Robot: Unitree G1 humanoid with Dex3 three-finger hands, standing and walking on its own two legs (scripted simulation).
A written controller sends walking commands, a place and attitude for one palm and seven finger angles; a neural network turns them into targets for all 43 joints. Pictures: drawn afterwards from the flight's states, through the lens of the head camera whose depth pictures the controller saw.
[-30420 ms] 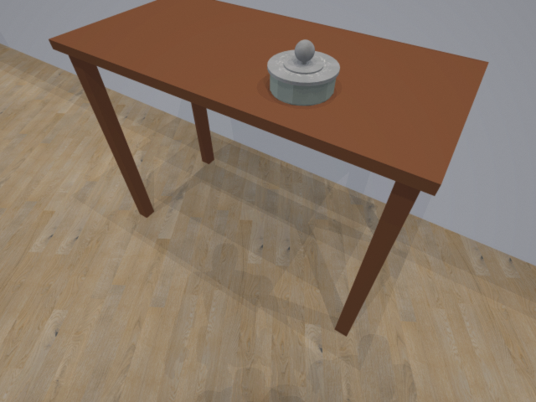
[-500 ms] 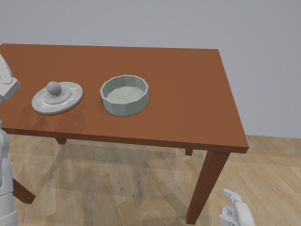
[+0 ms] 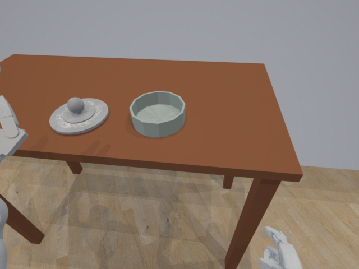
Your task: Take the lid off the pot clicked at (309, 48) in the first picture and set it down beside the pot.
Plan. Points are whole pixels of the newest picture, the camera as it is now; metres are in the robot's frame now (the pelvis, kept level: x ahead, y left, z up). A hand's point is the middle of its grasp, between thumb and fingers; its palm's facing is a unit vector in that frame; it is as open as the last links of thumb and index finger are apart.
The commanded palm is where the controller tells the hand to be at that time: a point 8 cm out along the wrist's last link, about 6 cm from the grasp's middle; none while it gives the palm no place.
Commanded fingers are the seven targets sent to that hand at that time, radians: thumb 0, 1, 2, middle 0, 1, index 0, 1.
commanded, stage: draw the hand back to the body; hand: left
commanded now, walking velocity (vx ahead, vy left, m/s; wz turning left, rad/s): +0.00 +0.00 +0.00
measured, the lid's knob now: (75, 105) +0.49 +0.37 +0.11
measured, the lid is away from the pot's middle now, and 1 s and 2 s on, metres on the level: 0.24 0.24 0.24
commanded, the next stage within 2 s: step back with the hand held close in 0.22 s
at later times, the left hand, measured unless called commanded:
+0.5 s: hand out of the picture +0.18 +0.26 +0.30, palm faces +0.54 -0.77 -0.33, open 7.4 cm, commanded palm +0.12 +0.30 +0.28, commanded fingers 0.00 0.90 0.90 -0.20 -0.30 -0.20 -0.30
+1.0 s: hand out of the picture +0.12 +0.28 +0.28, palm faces +0.53 -0.76 -0.37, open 7.4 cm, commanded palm +0.05 +0.33 +0.28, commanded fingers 0.00 0.90 0.90 -0.20 -0.30 -0.20 -0.30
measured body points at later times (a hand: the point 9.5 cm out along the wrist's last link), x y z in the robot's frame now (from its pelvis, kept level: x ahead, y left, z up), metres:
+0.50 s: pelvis -0.01 +0.02 +0.00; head -0.03 +0.02 +0.45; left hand +0.15 +0.30 +0.31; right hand +0.19 -0.20 -0.08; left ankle +0.02 +0.11 -0.75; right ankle -0.01 -0.08 -0.75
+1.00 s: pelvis -0.08 +0.05 -0.02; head -0.07 +0.06 +0.43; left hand +0.09 +0.31 +0.30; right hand +0.08 -0.17 -0.10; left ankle +0.02 +0.11 -0.75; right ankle -0.05 -0.08 -0.75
